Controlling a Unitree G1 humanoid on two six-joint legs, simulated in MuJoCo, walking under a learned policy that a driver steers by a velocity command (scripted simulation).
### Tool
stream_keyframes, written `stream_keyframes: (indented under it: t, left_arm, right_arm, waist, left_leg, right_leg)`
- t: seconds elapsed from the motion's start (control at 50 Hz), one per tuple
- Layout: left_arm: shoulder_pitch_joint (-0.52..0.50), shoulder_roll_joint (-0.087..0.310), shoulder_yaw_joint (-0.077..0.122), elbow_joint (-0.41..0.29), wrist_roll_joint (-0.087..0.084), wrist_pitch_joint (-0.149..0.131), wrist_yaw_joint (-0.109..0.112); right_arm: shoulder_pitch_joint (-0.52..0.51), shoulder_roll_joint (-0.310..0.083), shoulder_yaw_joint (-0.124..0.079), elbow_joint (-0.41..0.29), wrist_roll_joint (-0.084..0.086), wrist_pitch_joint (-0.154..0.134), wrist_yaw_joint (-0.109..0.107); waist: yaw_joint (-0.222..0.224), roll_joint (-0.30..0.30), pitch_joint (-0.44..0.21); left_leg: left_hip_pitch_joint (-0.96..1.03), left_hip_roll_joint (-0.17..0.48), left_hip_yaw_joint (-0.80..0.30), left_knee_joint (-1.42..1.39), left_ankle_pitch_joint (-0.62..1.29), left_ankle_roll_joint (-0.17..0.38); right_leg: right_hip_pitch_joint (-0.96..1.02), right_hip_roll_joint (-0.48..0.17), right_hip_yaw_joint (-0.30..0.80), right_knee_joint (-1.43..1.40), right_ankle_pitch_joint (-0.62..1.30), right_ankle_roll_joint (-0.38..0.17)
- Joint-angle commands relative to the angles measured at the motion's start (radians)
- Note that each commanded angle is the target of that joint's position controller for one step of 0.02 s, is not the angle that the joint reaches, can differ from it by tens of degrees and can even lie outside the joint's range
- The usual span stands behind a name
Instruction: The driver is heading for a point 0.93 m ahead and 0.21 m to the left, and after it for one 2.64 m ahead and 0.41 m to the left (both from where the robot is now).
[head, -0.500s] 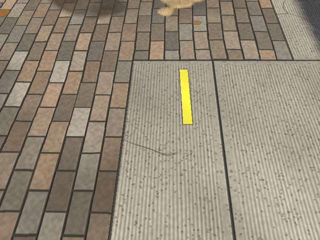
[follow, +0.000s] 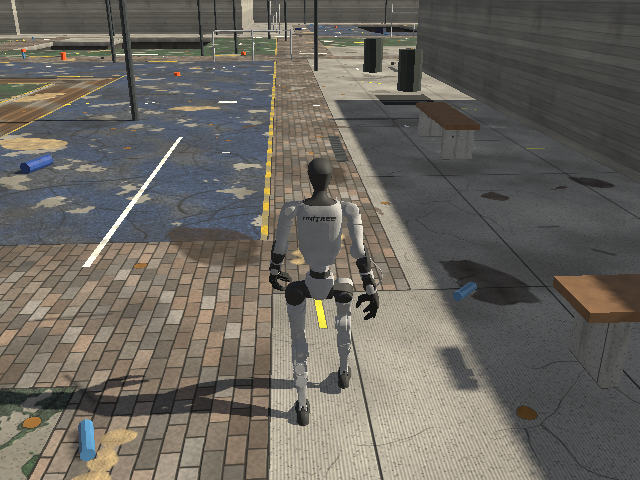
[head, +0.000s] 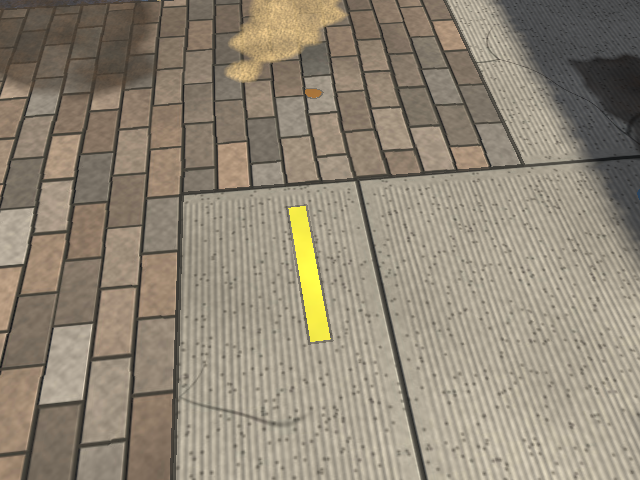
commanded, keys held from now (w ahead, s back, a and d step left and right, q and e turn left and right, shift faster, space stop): w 0.50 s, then no key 0.48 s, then w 0.02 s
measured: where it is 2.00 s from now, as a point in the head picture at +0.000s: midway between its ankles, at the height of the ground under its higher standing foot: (269, 348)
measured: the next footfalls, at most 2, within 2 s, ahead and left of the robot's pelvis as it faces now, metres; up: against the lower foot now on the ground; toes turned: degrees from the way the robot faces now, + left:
right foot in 0.10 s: +0.22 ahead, -0.11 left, +0.00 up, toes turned -3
left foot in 0.64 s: +0.52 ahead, +0.07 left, +0.00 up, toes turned +5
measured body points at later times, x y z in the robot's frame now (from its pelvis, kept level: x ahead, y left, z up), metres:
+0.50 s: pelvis +0.27 -0.04 +0.00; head +0.29 -0.05 +0.45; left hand +0.21 +0.21 -0.14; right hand +0.42 -0.28 -0.12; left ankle +0.42 +0.11 -0.69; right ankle +0.18 -0.11 -0.74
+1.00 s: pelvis +0.42 +0.00 +0.00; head +0.44 +0.00 +0.45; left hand +0.46 +0.23 -0.16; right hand +0.46 -0.24 -0.15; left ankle +0.48 +0.07 -0.74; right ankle +0.45 -0.14 -0.73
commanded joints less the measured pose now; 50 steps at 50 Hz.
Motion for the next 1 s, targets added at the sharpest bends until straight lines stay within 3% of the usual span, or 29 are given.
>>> stream_keyframes:
  t: [0.02, 0.06, 0.08, 0.1, 0.12, 0.14, 0.16, 0.18, 0.2, 0.22, 0.24, 0.3, 0.42, 0.52, 0.58, 0.6, 0.62, 0.64, 0.66, 0.68, 0.7, 0.72, 0.74, 0.76, 0.78, 0.84, 0.94, 1.0]
  left_arm:
    - [-0.090, 0.078, 0.017, -0.082, -0.001, -0.018, 0.006]
    - [-0.020, 0.096, 0.028, -0.061, 0.003, -0.026, 0.013]
    - [0.100, 0.107, 0.038, -0.020, 0.009, -0.035, 0.019]
    - [0.269, 0.151, 0.056, 0.034, 0.024, -0.046, 0.030]
    - [0.404, 0.250, 0.082, 0.048, 0.046, -0.049, 0.044]
    - [0.404, 0.281, 0.094, 0.059, 0.016, -0.035, 0.039]
    - [0.316, 0.214, 0.081, 0.055, -0.013, -0.028, 0.036]
    - [0.236, 0.154, 0.066, 0.043, -0.017, -0.031, 0.032]
    - [0.191, 0.118, 0.057, 0.041, -0.013, -0.037, 0.031]
    - [0.180, 0.098, 0.051, 0.051, -0.017, -0.043, 0.033]
    - [0.181, 0.087, 0.047, 0.061, -0.018, -0.049, 0.035]
    - [0.238, 0.112, 0.055, 0.100, -0.026, -0.070, 0.035]
    - [0.333, 0.108, 0.052, 0.156, -0.025, -0.064, 0.034]
    - [0.407, 0.106, 0.049, 0.204, -0.015, -0.060, 0.043]
    - [0.388, 0.110, 0.046, 0.223, -0.009, -0.055, 0.054]
    - [0.370, 0.119, 0.048, 0.225, -0.010, -0.055, 0.058]
    - [0.347, 0.124, 0.049, 0.226, -0.018, -0.052, 0.059]
    - [0.356, 0.109, 0.043, 0.217, -0.032, -0.055, 0.061]
    - [0.456, 0.028, 0.025, 0.205, -0.058, -0.055, 0.065]
    - [0.539, 0.051, 0.039, 0.243, -0.071, -0.040, 0.068]
    - [0.468, 0.087, 0.050, 0.242, -0.041, -0.026, 0.070]
    - [0.381, 0.063, 0.047, 0.223, -0.022, -0.022, 0.065]
    - [0.341, 0.045, 0.046, 0.219, -0.010, -0.014, 0.061]
    - [0.334, 0.037, 0.046, 0.219, 0.001, 0.001, 0.056]
    - [0.359, 0.018, 0.043, 0.235, 0.006, 0.016, 0.052]
    - [0.368, -0.015, 0.033, 0.254, -0.004, 0.042, 0.056]
    - [0.252, 0.010, 0.026, 0.254, -0.007, 0.063, 0.070]
    - [0.264, -0.002, 0.017, 0.276, 0.000, 0.049, 0.071]
  right_arm:
    - [0.030, -0.165, -0.035, -0.022, -0.006, -0.006, -0.011]
    - [0.009, -0.177, -0.038, -0.016, -0.010, 0.000, -0.018]
    - [-0.001, -0.178, -0.037, -0.013, -0.008, 0.005, -0.019]
    - [0.001, -0.158, -0.029, -0.020, -0.006, 0.005, -0.019]
    - [0.038, -0.077, -0.006, -0.070, 0.020, 0.002, -0.012]
    - [0.091, -0.091, -0.015, -0.061, 0.013, 0.006, -0.015]
    - [0.006, -0.154, -0.034, -0.060, -0.005, 0.014, -0.019]
    - [-0.046, -0.134, -0.029, -0.074, -0.005, 0.008, -0.011]
    - [-0.067, -0.115, -0.026, -0.073, -0.004, 0.009, -0.006]
    - [-0.059, -0.109, -0.026, -0.066, -0.019, 0.020, -0.002]
    - [-0.040, -0.094, -0.022, -0.054, -0.028, 0.032, 0.005]
    - [-0.092, -0.083, -0.022, -0.068, -0.030, 0.050, 0.017]
    - [-0.323, -0.072, -0.012, -0.138, -0.022, 0.050, 0.018]
    - [-0.448, -0.062, 0.000, -0.177, -0.019, 0.040, 0.012]
    - [-0.380, -0.065, -0.001, -0.154, -0.022, 0.021, -0.002]
    - [-0.296, -0.081, -0.008, -0.122, -0.025, 0.013, -0.010]
    - [-0.163, -0.094, -0.017, -0.071, -0.031, 0.000, -0.017]
    - [-0.039, -0.144, -0.030, -0.030, -0.048, -0.016, -0.027]
    - [0.062, -0.240, -0.052, -0.019, -0.063, -0.017, -0.028]
    - [0.060, -0.236, -0.054, -0.016, -0.006, 0.000, -0.019]
    - [-0.046, -0.192, -0.045, -0.039, 0.019, 0.008, -0.017]
    - [-0.155, -0.123, -0.024, -0.053, 0.015, 0.011, -0.020]
    - [-0.197, -0.072, -0.007, -0.051, 0.009, 0.012, -0.026]
    - [-0.218, -0.053, 0.002, -0.044, 0.009, 0.013, -0.033]
    - [-0.218, -0.048, 0.007, -0.035, 0.001, 0.012, -0.035]
    - [-0.214, -0.078, 0.008, -0.014, -0.013, 0.003, -0.032]
    - [-0.176, -0.098, 0.004, 0.019, -0.015, 0.032, -0.032]
    - [-0.176, -0.104, 0.000, 0.030, -0.001, 0.054, -0.036]
  waist:
    - [0.016, 0.114, 0.038]
    - [0.056, 0.117, 0.007]
    - [0.112, 0.097, -0.053]
    - [0.172, 0.056, -0.157]
    - [0.191, -0.115, -0.301]
    - [0.163, -0.208, -0.345]
    - [0.134, -0.068, -0.196]
    - [0.108, -0.036, -0.090]
    - [0.081, -0.024, -0.050]
    - [0.056, -0.040, -0.024]
    - [0.039, -0.045, -0.027]
    - [0.029, -0.023, -0.014]
    - [0.075, -0.011, 0.044]
    - [0.110, -0.013, 0.070]
    - [0.075, -0.035, 0.036]
    - [0.043, -0.044, -0.003]
    - [-0.016, -0.019, -0.064]
    - [-0.051, 0.022, -0.150]
    - [-0.034, 0.209, -0.314]
    - [-0.012, 0.249, -0.458]
    - [0.019, 0.127, -0.344]
    - [0.039, 0.111, -0.193]
    - [0.061, 0.089, -0.101]
    - [0.085, 0.102, -0.069]
    - [0.101, 0.106, -0.075]
    - [0.127, 0.118, -0.105]
    - [0.078, 0.154, -0.074]
    - [0.091, 0.123, -0.038]
  left_leg:
    - [-0.031, 0.295, -0.123, -0.010, 0.494, 0.115]
    - [0.005, 0.301, -0.113, 0.099, 0.668, 0.097]
    - [-0.007, 0.272, -0.082, 0.246, 0.751, 0.080]
    - [-0.117, 0.226, -0.047, 0.454, 0.652, 0.060]
    - [-0.404, 0.123, 0.019, 0.803, 0.256, 0.016]
    - [-0.606, 0.004, -0.046, 1.002, -0.299, 0.015]
    - [-0.676, 0.075, -0.119, 1.044, -0.224, 0.028]
    - [-0.673, 0.112, -0.116, 1.005, -0.134, 0.030]
    - [-0.635, 0.143, -0.109, 0.950, -0.081, 0.026]
    - [-0.595, 0.160, -0.101, 0.912, -0.057, 0.013]
    - [-0.556, 0.166, -0.095, 0.896, -0.038, 0.000]
    - [-0.595, 0.179, -0.069, 0.855, 0.028, -0.029]
    - [-0.702, 0.189, -0.027, 0.611, 0.209, -0.060]
    - [-0.672, 0.147, 0.011, 0.429, 0.244, -0.030]
    - [-0.533, 0.091, 0.027, 0.364, 0.188, 0.010]
    - [-0.444, 0.063, 0.028, 0.336, 0.176, 0.027]
    - [-0.300, 0.041, 0.036, 0.244, 0.262, 0.045]
    - [-0.071, 0.138, -0.032, 0.245, 0.548, 0.069]
    - [0.241, 0.449, -0.310, 0.356, 1.091, 0.187]
    - [0.297, 0.545, -0.509, 0.304, 1.275, 0.313]
    - [0.140, 0.490, -0.402, 0.244, 1.098, 0.289]
    - [-0.001, 0.440, -0.323, 0.184, 0.937, 0.255]
    - [-0.124, 0.391, -0.252, 0.128, 0.851, 0.215]
    - [-0.212, 0.350, -0.197, 0.093, 0.792, 0.185]
    - [-0.274, 0.325, -0.154, 0.083, 0.789, 0.170]
    - [-0.333, 0.295, -0.096, 0.072, 0.725, 0.166]
    - [-0.372, 0.283, -0.155, 0.007, 0.130, 0.144]
    - [-0.423, 0.270, -0.199, 0.003, -0.203, 0.108]
  right_leg:
    - [0.064, 0.034, -0.026, -0.060, -0.028, -0.026]
    - [0.170, 0.070, -0.036, -0.109, -0.110, -0.058]
    - [0.318, 0.100, -0.051, -0.173, -0.104, -0.081]
    - [0.551, 0.051, 0.007, -0.186, -0.112, -0.118]
    - [0.834, -0.232, 0.386, -0.230, -0.250, -0.205]
    - [0.890, -0.354, 0.705, -0.350, -0.230, -0.282]
    - [0.776, -0.293, 0.583, -0.355, -0.290, -0.251]
    - [0.639, -0.249, 0.454, -0.391, -0.240, -0.227]
    - [0.554, -0.198, 0.363, -0.430, -0.187, -0.194]
    - [0.490, -0.162, 0.297, -0.454, -0.115, -0.173]
    - [0.455, -0.139, 0.249, -0.473, -0.068, -0.165]
    - [0.453, -0.122, 0.184, -0.514, 0.031, -0.184]
    - [0.516, -0.089, 0.104, -0.544, 0.111, -0.179]
    - [0.624, -0.107, 0.066, -0.491, 0.301, -0.170]
    - [0.658, -0.109, 0.038, -0.349, 0.634, -0.133]
    - [0.668, -0.100, 0.039, -0.263, 0.724, -0.115]
    - [0.657, -0.065, 0.020, -0.111, 0.713, -0.090]
    - [0.524, -0.018, 0.001, 0.076, 0.489, -0.064]
    - [0.277, 0.101, -0.051, 0.428, -0.182, -0.032]
    - [0.179, 0.199, 0.057, 0.624, -0.593, -0.020]
    - [0.163, 0.137, 0.120, 0.644, -0.529, -0.018]
    - [0.125, 0.104, 0.102, 0.602, -0.475, -0.013]
    - [0.144, 0.070, 0.098, 0.529, -0.435, -0.006]
    - [0.197, 0.053, 0.092, 0.460, -0.401, 0.004]
    - [0.273, 0.059, 0.075, 0.425, -0.370, 0.010]
    - [0.353, 0.066, 0.046, 0.269, -0.337, 0.021]
    - [0.387, 0.056, 0.021, 0.052, -0.270, 0.017]
    - [0.467, 0.073, -0.011, -0.112, -0.232, -0.001]
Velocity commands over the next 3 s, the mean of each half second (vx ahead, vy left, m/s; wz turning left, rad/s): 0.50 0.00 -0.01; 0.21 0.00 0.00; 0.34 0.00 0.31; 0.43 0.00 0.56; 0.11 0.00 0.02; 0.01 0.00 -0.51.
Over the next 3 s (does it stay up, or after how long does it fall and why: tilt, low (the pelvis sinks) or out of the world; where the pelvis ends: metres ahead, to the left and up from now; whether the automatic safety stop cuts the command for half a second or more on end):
stays up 0.86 0.13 0.00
